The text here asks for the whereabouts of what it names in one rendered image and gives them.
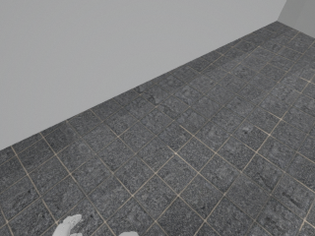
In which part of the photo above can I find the robot left hand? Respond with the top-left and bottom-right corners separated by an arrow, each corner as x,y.
52,214 -> 83,236

